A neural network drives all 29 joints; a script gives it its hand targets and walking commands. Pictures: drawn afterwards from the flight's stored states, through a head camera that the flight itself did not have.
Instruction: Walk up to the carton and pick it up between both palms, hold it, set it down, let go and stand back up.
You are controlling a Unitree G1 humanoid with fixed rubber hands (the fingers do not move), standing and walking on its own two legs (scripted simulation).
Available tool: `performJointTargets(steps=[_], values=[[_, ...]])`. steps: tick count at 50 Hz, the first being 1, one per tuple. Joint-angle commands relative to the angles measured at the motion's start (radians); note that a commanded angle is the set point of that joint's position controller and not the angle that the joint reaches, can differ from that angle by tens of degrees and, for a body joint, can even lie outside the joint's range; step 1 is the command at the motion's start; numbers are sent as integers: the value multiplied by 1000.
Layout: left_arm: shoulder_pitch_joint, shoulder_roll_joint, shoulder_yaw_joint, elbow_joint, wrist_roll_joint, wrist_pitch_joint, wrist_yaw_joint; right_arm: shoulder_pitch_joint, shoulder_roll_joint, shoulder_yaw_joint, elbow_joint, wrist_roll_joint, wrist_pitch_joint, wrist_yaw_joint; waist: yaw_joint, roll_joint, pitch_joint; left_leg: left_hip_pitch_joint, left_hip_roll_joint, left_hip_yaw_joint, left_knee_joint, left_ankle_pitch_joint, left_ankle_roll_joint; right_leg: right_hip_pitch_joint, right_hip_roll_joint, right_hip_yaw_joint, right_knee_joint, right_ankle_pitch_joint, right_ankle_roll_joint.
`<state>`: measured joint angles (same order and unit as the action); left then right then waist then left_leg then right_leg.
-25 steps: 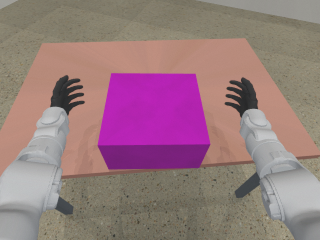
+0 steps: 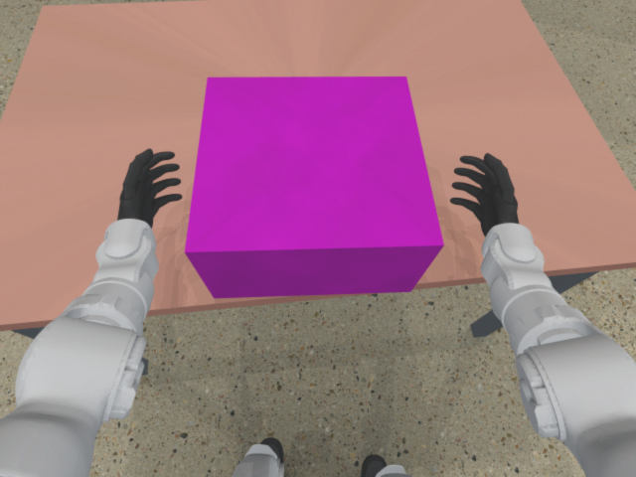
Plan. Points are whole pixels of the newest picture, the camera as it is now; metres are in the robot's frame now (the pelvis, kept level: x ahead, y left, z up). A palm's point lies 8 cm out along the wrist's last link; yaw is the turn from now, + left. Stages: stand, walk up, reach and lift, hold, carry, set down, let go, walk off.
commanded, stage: reach and lift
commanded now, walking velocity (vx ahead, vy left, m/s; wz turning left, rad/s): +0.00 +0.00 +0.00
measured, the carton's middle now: (310, 186) +0.51 +0.04 -0.02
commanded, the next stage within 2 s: none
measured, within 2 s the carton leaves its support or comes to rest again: neither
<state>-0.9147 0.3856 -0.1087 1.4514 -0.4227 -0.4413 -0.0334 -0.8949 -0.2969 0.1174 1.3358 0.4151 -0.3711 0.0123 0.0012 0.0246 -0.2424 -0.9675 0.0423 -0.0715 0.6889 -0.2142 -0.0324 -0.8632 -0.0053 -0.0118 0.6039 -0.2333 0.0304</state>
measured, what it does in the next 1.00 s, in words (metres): stands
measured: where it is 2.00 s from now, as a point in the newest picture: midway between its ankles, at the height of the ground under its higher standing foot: outside the picture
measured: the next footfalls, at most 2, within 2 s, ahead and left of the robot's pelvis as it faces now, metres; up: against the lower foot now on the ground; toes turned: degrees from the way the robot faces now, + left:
none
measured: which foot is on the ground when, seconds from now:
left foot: down 0.00-1.00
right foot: down 0.00-1.00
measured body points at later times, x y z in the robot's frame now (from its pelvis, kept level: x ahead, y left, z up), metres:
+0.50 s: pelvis +0.00 +0.00 +0.00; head +0.13 +0.02 +0.43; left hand +0.45 +0.23 +0.01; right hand +0.47 -0.20 +0.03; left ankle +0.04 +0.13 -0.71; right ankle +0.01 -0.16 -0.71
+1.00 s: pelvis +0.00 +0.00 +0.00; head +0.13 +0.02 +0.43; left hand +0.45 +0.22 +0.01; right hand +0.47 -0.17 +0.03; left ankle +0.04 +0.13 -0.71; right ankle +0.01 -0.16 -0.71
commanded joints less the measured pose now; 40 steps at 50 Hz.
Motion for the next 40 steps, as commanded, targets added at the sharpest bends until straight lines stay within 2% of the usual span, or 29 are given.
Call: performJointTargets(steps=[1,3,4,5,6,7,8,9,10,11,13,14,15,16,17,20,21,22,26,29,32,33,34,35,36,37,38,39,40], values=[[-479,123,-78,-145,-20,-84,23,-412,-236,-47,-151,15,-66,6,-27,61,-867,623,-18,73,77,405,-54,-42,58,-113,36,148,3],[-479,121,-67,-98,-28,-83,21,-424,-218,-19,-184,28,-68,5,-4,28,-850,585,-21,83,77,391,-45,-30,53,-104,47,161,6],[-447,81,-82,-81,-12,-75,17,-383,-205,-14,-141,21,-68,-1,-18,36,-792,589,-19,85,78,397,-48,-30,55,-104,42,160,0],[-451,82,-72,-84,-1,-73,11,-400,-190,-13,-122,28,-61,3,-1,42,-760,570,-24,81,72,391,-45,-21,52,-104,43,145,1],[-470,71,-91,-31,-8,-67,10,-414,-182,0,-81,32,-56,4,-18,34,-712,547,-23,84,66,336,-39,-19,47,-97,39,127,4],[-464,90,-63,-29,1,-79,10,-403,-167,7,-121,20,-56,-2,0,3,-743,518,-23,89,63,287,-23,5,43,-87,42,105,6],[-481,67,-85,-44,-8,-89,10,-421,-146,3,-121,19,-55,-2,-10,23,-711,503,-25,87,54,269,-22,20,37,-84,46,91,7],[-473,30,-92,-70,-3,-99,12,-414,-118,-5,-128,13,-63,-1,-15,30,-727,519,-24,90,60,310,-27,-2,41,-88,47,116,4],[-485,50,-59,-85,4,-107,14,-424,-124,-3,-156,12,-69,-2,-1,21,-778,543,-19,88,73,356,-26,6,44,-84,47,141,4],[-484,42,-62,-93,21,-102,12,-404,-122,-21,-109,-7,-66,-6,-17,43,-778,558,-22,92,72,370,-30,8,43,-88,40,154,6],[-501,41,-39,-37,30,-110,6,-432,-70,-2,-152,-24,-64,-8,10,7,-768,479,-34,103,69,329,-11,60,32,-75,55,177,10],[-491,17,-46,-63,38,-115,9,-419,-76,-8,-135,-24,-73,-8,-15,-4,-763,491,-31,90,73,351,-22,41,39,-89,62,194,11],[-470,5,-58,-102,31,-122,17,-412,-88,-12,-131,-14,-80,-8,-7,43,-769,531,-27,91,79,408,-35,27,46,-86,65,204,6],[-478,10,-20,-95,58,-120,15,-392,-68,-4,-117,-14,-78,-8,-9,34,-773,529,-24,89,90,415,-32,29,44,-82,63,216,7],[-467,-3,-15,-85,64,-115,12,-395,-46,15,-121,-9,-74,-7,15,24,-744,535,-22,90,79,412,-32,44,44,-77,53,210,7],[-498,-12,12,-75,102,-116,17,-426,-37,-14,-101,-24,-81,-12,14,48,-732,510,-26,97,76,374,-27,34,44,-73,55,171,2],[-461,-12,32,-57,106,-118,17,-406,-19,-2,-99,-25,-74,-14,26,30,-728,505,-29,100,78,382,-27,69,39,-70,57,195,6],[-484,-22,26,-65,98,-123,16,-443,-13,-8,-110,-37,-72,-12,12,6,-749,478,-31,100,73,355,-17,76,39,-73,58,191,11],[-473,-85,17,-99,113,-138,10,-408,39,-30,-106,-62,-87,-7,1,47,-757,513,-28,96,94,434,-36,38,40,-80,56,204,-1],[-453,-97,46,-96,130,-141,16,-405,53,-31,-105,-84,-95,-13,16,48,-740,520,-27,102,83,448,-38,58,43,-82,45,221,0],[-501,-109,59,-113,156,-147,14,-428,40,-104,-80,-128,-108,-18,-2,82,-764,542,-27,98,80,438,-46,35,44,-88,34,179,-14],[-490,-91,58,-106,160,-139,23,-424,12,-135,-60,-147,-111,-39,-22,85,-761,559,-22,87,81,429,-47,17,51,-89,36,198,-17],[-504,-85,76,-97,167,-138,26,-441,13,-131,-63,-139,-107,-40,-8,79,-745,551,-22,99,72,406,-49,33,52,-90,34,162,-14],[-469,-105,66,-67,161,-131,24,-419,41,-105,-65,-138,-107,-49,-1,67,-725,529,-22,100,68,424,-46,61,50,-79,31,207,-12],[-469,-105,98,-108,171,-139,21,-428,46,-119,-118,-161,-114,-45,4,39,-760,533,-26,103,72,438,-40,87,50,-82,35,223,-6],[-483,-112,84,-88,173,-139,23,-439,41,-128,-64,-162,-120,-51,-16,56,-707,524,-25,101,75,416,-43,59,48,-79,35,199,-8],[-488,-128,79,-118,178,-141,30,-442,31,-151,-65,-167,-122,-50,-13,91,-752,556,-25,95,75,448,-58,33,53,-90,32,195,-18],[-474,-134,79,-97,175,-135,27,-436,47,-126,-55,-171,-112,-53,-13,56,-728,551,-23,99,68,412,-46,28,52,-89,21,159,-17],[-481,-120,89,-91,187,-133,30,-441,43,-140,-65,-172,-106,-52,-1,77,-739,549,-23,108,60,390,-44,42,49,-84,19,148,-17]])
